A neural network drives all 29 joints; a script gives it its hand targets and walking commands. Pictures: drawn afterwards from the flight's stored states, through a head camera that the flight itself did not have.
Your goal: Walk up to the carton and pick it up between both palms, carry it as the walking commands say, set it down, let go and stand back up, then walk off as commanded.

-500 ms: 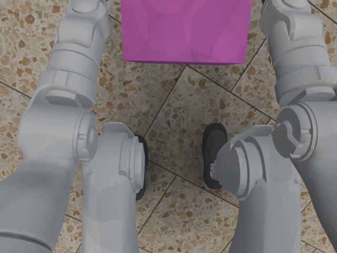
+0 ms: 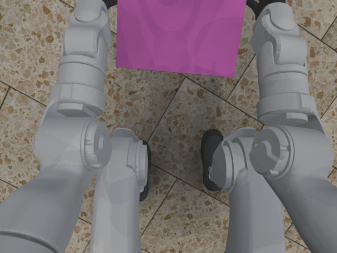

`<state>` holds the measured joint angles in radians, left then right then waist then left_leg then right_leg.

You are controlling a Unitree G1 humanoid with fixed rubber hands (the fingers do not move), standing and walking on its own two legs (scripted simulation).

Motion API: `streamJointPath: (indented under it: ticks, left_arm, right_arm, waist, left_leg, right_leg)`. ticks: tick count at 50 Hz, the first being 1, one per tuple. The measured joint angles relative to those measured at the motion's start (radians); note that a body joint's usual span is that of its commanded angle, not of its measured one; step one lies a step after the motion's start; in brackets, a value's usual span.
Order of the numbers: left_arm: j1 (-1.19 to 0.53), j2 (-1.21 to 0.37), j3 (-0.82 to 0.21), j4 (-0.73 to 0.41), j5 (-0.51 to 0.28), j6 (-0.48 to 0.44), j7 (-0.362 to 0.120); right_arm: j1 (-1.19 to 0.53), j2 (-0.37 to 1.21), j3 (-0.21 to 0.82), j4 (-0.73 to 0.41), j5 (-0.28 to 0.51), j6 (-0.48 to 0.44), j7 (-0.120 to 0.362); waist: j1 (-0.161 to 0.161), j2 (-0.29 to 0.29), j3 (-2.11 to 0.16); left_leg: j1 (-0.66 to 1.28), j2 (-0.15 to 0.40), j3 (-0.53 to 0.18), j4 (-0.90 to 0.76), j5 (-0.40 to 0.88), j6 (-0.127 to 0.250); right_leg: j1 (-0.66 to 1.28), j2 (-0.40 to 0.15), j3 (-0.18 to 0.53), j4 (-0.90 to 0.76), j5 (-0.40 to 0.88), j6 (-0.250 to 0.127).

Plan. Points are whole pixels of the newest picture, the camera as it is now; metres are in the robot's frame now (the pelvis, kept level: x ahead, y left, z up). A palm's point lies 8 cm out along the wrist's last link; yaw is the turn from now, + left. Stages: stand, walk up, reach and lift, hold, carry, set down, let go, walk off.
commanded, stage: reach and lift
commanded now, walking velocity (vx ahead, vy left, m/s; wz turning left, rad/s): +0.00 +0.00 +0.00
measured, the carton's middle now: out of the picture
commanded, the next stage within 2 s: none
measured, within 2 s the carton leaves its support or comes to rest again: neither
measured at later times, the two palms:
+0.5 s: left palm out of the picture +0.53 +0.14 -0.06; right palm out of the picture +0.52 -0.15 -0.04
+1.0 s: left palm out of the picture +0.51 +0.13 +0.02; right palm out of the picture +0.50 -0.15 +0.03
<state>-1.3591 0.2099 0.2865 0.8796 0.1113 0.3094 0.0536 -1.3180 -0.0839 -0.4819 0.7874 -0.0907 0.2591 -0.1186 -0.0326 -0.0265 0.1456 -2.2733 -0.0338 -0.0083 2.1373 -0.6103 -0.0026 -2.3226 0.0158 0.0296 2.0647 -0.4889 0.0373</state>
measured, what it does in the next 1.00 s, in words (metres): rises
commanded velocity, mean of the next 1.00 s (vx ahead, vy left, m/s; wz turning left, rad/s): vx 0.00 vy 0.00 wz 0.00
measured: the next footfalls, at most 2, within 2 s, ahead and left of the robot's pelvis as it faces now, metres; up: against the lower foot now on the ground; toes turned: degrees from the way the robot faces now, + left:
none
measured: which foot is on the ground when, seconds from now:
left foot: down 0.00-1.00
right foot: down 0.00-1.00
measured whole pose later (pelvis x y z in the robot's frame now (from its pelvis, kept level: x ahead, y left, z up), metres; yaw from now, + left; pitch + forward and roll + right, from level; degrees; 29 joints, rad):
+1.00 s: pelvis +0.00 +0.00 +0.09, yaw +1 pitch +45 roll +0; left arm -1.13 0.04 0.41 0.73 0.26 0.40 0.06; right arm -1.08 0.08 -0.54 0.62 -0.22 0.35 -0.20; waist -0.05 -0.01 -0.14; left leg -2.05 -0.04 -0.02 1.81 -0.55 -0.01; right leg -2.10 0.02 0.04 1.76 -0.45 0.04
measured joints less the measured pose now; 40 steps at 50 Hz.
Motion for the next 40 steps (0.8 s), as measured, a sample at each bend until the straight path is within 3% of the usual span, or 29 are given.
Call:
streamJointPath:
  ticks: [12, 21, 28, 40]
  left_arm:
    - [0.079, -0.06, 0.016, -0.085, 0.015, 0.019, 0.029]
    - [0.117, -0.086, 0.062, -0.098, 0.059, 0.036, 0.019]
    - [0.136, -0.102, 0.09, -0.111, 0.084, 0.056, 0.007]
    - [0.183, -0.137, 0.116, -0.136, 0.119, 0.084, 0.001]
  right_arm:
    - [0.096, 0.064, -0.015, -0.124, -0.016, 0.02, -0.049]
    - [0.133, 0.09, -0.043, -0.143, -0.061, 0.043, 0.002]
    - [0.149, 0.111, -0.057, -0.16, -0.092, 0.069, 0.006]
    - [0.194, 0.149, -0.063, -0.178, -0.121, 0.09, -0.043]
  waist:
    - [-0.01, 0.011, -0.088]
    - [-0.017, 0.016, -0.155]
    - [-0.017, 0.02, -0.188]
    - [-0.015, 0.019, -0.241]
  left_leg:
    - [0.021, -0.014, -0.004, -0.074, 0.008, -0.003]
    - [0.056, -0.016, -0.006, -0.149, 0.031, -0.007]
    - [0.088, -0.015, -0.006, -0.196, 0.047, -0.008]
    - [0.152, -0.013, -0.005, -0.265, 0.059, -0.007]
  right_leg:
    - [0.028, 0.001, 0.008, -0.065, -0.007, 0.008]
    - [0.064, 0.0, 0.009, -0.134, 0.01, 0.003]
    - [0.095, 0.001, 0.011, -0.18, 0.024, 0.002]
    - [0.159, 0.004, 0.014, -0.247, 0.035, 0.001]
